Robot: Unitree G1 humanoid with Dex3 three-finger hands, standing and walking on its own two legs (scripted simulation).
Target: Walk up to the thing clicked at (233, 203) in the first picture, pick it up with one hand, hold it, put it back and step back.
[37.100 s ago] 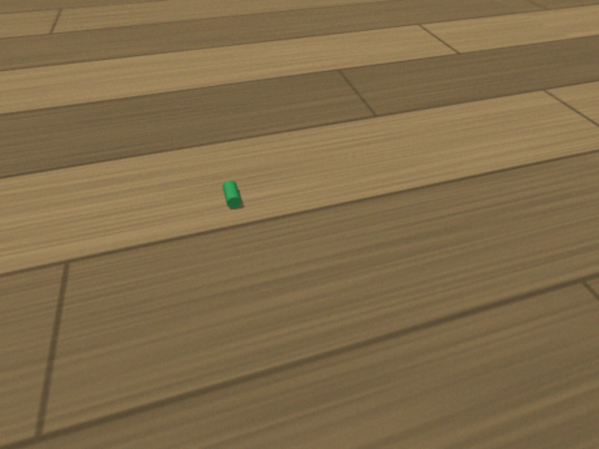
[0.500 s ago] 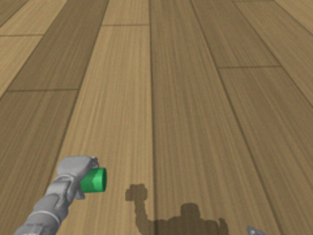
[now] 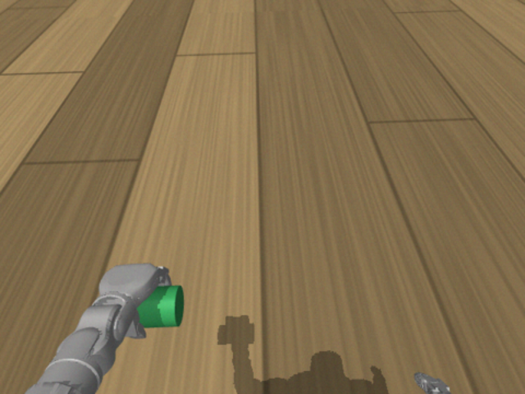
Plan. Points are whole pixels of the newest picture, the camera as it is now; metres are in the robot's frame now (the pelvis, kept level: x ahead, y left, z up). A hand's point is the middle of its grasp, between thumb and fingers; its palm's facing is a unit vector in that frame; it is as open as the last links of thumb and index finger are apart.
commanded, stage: hold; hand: left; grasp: from above
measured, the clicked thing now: (144, 307) +0.30 +0.22 -0.08
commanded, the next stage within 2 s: crouch in 1.18 s
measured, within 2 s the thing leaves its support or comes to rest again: neither
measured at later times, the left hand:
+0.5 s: hand (133, 312) +0.28 +0.22 -0.04, palm faces -0.48 -0.04 -0.88, open 9.8 cm
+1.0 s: hand (134, 311) +0.28 +0.22 -0.04, palm faces -0.50 -0.03 -0.87, open 9.8 cm
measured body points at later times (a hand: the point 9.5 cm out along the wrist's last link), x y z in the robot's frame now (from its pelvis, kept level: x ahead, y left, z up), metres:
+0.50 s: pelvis -0.01 +0.00 +0.01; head +0.01 -0.02 +0.46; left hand +0.30 +0.22 +0.01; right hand +0.13 -0.26 -0.11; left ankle +0.01 +0.11 -0.73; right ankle +0.02 -0.13 -0.73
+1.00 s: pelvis +0.00 +0.00 +0.01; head +0.01 -0.02 +0.46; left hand +0.30 +0.22 +0.01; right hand +0.14 -0.26 -0.10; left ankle +0.01 +0.11 -0.73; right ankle +0.02 -0.13 -0.73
